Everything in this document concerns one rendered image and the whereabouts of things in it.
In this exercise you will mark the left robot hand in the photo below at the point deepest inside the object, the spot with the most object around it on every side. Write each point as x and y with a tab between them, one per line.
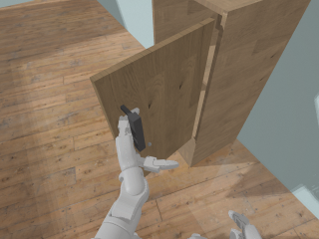
127	154

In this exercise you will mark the robot left forearm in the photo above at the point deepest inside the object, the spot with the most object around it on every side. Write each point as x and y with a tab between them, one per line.
124	216

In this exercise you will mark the right robot hand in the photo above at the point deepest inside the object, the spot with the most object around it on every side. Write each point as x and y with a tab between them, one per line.
248	231

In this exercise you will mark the handle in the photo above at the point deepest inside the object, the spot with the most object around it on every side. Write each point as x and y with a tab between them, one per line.
135	122

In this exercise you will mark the cupboard door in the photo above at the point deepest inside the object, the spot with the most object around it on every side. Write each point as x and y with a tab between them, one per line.
164	82

